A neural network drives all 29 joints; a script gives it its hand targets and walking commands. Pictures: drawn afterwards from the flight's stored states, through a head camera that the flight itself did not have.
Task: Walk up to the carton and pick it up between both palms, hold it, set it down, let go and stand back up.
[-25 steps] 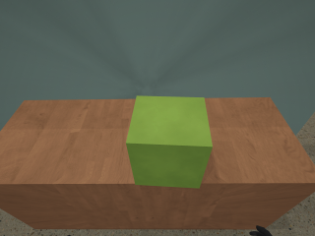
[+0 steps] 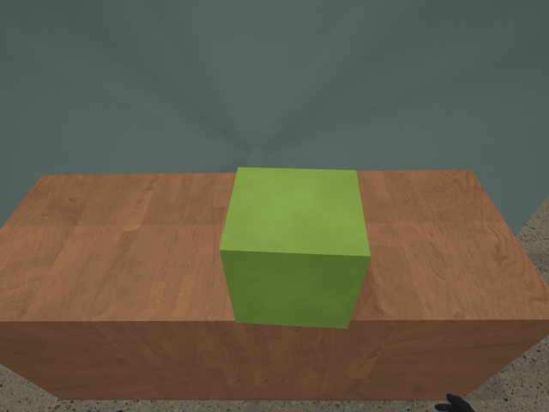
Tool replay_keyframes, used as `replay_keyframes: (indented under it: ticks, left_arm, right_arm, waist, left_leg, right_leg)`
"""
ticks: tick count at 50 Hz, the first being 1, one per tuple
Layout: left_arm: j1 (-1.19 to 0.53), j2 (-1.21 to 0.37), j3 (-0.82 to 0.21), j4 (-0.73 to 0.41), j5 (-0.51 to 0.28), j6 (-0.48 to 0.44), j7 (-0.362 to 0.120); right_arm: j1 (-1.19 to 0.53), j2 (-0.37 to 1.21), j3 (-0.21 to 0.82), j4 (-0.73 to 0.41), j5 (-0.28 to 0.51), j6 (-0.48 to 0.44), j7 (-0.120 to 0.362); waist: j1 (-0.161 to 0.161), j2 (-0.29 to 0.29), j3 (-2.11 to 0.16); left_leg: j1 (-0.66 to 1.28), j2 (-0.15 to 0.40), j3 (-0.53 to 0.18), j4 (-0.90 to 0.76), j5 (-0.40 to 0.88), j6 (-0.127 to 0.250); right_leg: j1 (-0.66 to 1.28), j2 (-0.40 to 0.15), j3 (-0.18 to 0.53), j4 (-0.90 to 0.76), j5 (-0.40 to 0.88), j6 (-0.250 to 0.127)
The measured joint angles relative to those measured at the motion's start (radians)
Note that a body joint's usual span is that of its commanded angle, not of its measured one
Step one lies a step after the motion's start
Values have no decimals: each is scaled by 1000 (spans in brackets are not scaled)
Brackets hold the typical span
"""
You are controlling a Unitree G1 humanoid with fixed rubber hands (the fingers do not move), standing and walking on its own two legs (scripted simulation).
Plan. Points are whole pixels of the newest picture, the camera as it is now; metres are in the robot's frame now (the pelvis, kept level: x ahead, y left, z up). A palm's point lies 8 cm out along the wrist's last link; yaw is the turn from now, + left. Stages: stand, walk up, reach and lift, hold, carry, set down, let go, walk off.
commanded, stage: stand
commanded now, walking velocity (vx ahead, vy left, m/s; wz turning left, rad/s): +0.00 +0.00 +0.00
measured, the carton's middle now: (293, 249) +0.45 -0.02 -0.06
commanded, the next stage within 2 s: none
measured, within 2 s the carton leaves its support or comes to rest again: neither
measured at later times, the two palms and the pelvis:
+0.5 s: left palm out of the picture +0.10 +0.28 -0.11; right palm out of the picture +0.12 -0.27 -0.10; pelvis +0.00 +0.00 +0.00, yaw +0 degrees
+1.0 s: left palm out of the picture +0.10 +0.28 -0.11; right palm out of the picture +0.12 -0.27 -0.10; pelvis +0.00 +0.00 +0.00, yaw +0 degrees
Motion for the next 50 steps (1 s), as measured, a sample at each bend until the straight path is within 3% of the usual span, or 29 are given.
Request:
replay_keyframes:
  ticks: [50]
  left_arm:
    - [-1, 0, 0, 2, 0, 0, 0]
  right_arm:
    - [0, -1, 0, 0, 0, -1, 0]
  waist:
    - [0, 0, 0]
  left_leg:
    - [1, 0, 0, -4, 2, 0]
  right_leg:
    - [0, -1, 0, -1, 0, -1]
